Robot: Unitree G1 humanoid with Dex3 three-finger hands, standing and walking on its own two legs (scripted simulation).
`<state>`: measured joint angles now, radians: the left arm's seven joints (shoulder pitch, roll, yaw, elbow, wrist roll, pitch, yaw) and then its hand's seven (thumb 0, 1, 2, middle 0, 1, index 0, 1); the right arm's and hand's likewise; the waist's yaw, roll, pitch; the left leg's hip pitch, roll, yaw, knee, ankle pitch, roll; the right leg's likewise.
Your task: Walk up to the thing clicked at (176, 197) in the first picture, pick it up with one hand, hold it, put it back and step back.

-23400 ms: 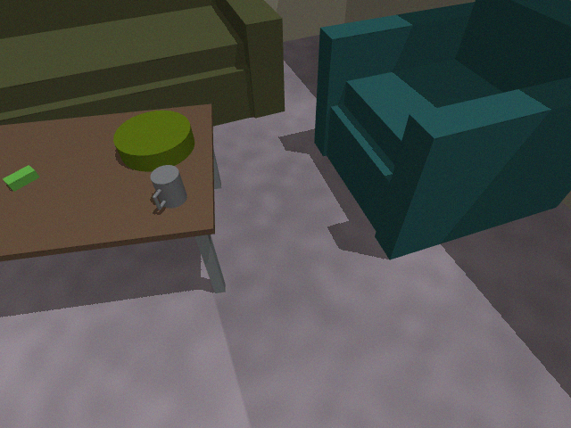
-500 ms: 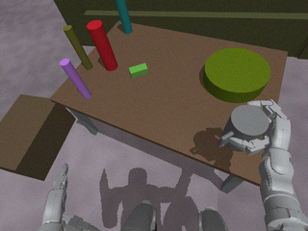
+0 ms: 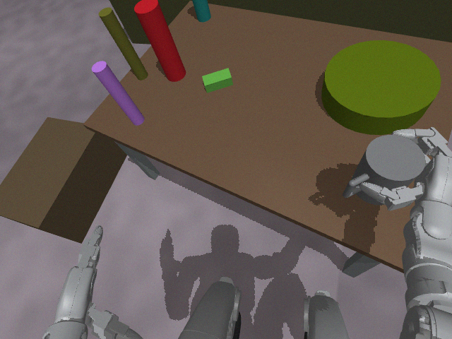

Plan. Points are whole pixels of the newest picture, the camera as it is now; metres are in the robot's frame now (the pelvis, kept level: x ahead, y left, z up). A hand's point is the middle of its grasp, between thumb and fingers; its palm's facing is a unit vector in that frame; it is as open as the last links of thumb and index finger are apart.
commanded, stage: crouch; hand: right
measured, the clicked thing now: (375, 176) +0.42 -0.18 -0.03
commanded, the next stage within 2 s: lower in 0.12 s
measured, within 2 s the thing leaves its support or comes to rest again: rests again in 1.26 s
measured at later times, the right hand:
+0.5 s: hand (388, 172) +0.45 -0.21 -0.07, palm faces +0.24 +0.97 +0.00, open 11.7 cm
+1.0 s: hand (381, 180) +0.45 -0.21 -0.12, palm faces +0.22 +0.97 +0.00, open 11.7 cm
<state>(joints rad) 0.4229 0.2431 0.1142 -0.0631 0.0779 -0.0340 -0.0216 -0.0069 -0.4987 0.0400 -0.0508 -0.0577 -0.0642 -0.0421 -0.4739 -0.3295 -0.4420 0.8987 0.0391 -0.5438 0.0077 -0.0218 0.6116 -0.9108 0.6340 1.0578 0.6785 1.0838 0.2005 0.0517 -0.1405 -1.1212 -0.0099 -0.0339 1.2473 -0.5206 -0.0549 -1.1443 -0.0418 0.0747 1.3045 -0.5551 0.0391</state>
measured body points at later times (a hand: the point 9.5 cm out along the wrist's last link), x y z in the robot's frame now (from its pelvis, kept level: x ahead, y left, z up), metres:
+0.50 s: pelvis -0.01 +0.01 -0.03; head +0.15 -0.05 +0.39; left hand +0.16 +0.27 +0.02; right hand +0.43 -0.26 -0.07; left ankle +0.04 +0.15 -0.62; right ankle +0.03 -0.14 -0.62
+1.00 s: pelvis -0.02 +0.01 -0.07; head +0.15 -0.07 +0.34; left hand +0.15 +0.27 +0.02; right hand +0.44 -0.27 -0.11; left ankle +0.04 +0.15 -0.62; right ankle +0.03 -0.14 -0.62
